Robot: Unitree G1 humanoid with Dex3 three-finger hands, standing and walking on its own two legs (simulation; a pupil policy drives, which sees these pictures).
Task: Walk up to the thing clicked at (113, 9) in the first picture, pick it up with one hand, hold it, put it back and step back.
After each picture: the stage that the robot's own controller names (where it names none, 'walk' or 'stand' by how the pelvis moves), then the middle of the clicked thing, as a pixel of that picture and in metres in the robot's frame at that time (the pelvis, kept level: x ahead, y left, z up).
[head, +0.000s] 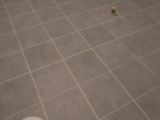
stand; (113, 11) +2.03 -0.47 -0.72
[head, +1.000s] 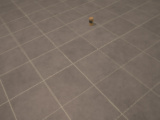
walk; (91, 21) +1.94 -0.02 -0.69
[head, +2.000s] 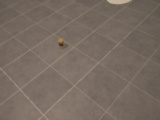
walk; (61, 43) +1.31 +0.28 -0.71
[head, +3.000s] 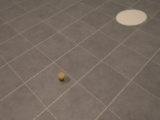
walk; (62, 78) +0.85 +0.25 -0.72
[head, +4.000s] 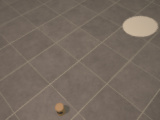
walk; (60, 109) +0.48 +0.21 -0.70
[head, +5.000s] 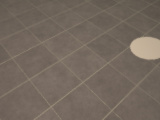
stand; out of the picture +0.32 +0.17 -0.71
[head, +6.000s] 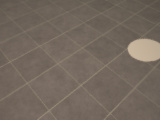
stand; out of the picture +0.31 +0.18 -0.72
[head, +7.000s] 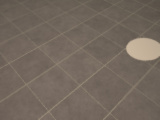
stand; out of the picture +0.30 +0.19 -0.73
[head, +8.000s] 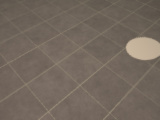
stand; out of the picture +0.29 +0.18 -0.73
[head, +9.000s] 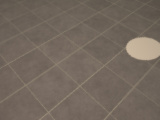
stand; out of the picture +0.29 +0.19 -0.73
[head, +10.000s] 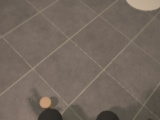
go down; (46, 103) +0.33 +0.19 -0.54
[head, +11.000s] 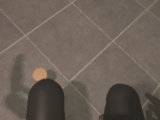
go down; (41, 77) +0.38 +0.22 -0.33
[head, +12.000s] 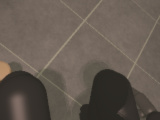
close in; (2, 73) +0.35 +0.25 -0.23
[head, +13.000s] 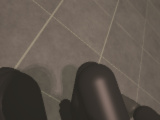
close; out of the picture +0.35 +0.26 -0.21
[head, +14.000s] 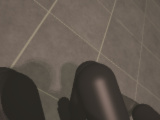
close; out of the picture +0.34 +0.27 -0.21
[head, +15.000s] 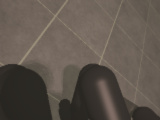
lift; out of the picture +0.32 +0.24 -0.22
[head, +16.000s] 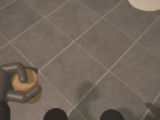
lift; (28, 87) +0.31 +0.19 +0.00
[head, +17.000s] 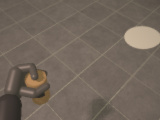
hold; (38, 87) +0.33 +0.16 +0.01
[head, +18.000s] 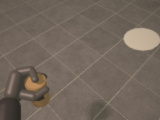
hold; (38, 90) +0.32 +0.17 +0.00
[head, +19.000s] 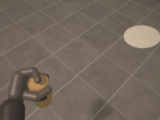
crouch; (40, 91) +0.32 +0.16 +0.00
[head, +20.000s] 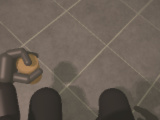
crouch; (30, 70) +0.37 +0.19 -0.09
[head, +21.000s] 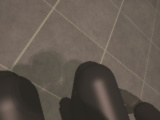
lower; out of the picture +0.36 +0.30 -0.22
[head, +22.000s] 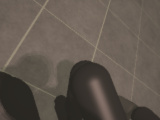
lower; out of the picture +0.38 +0.28 -0.22
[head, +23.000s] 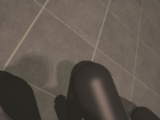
lower; out of the picture +0.38 +0.28 -0.22
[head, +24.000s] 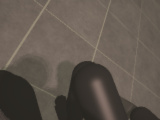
lower; out of the picture +0.37 +0.28 -0.22
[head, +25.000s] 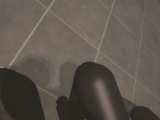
loosen; out of the picture +0.35 +0.27 -0.22
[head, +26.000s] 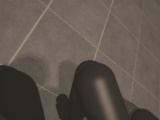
withdraw; out of the picture +0.35 +0.26 -0.22
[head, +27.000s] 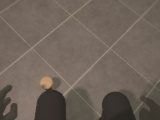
walk; (47, 84) +0.38 +0.20 -0.44
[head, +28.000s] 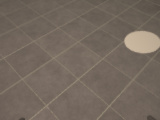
stand; out of the picture +0.33 +0.17 -0.66
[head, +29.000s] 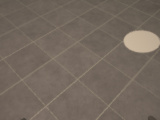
stand; out of the picture +0.32 +0.18 -0.66
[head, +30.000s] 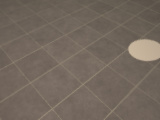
stand; out of the picture +0.35 +0.16 -0.72
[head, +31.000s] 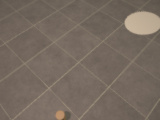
walk; (61, 116) +0.37 +0.18 -0.70
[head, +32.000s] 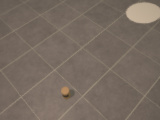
walk; (65, 93) +0.56 +0.17 -0.70
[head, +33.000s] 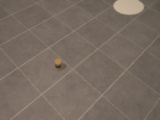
walk; (58, 64) +0.87 +0.21 -0.70
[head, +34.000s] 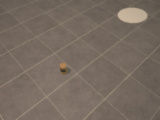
stand; (63, 69) +0.92 +0.19 -0.71
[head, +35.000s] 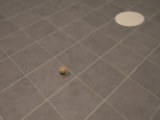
stand; (63, 72) +0.94 +0.20 -0.73
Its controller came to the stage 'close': yes
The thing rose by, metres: 0.70
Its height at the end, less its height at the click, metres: +0.00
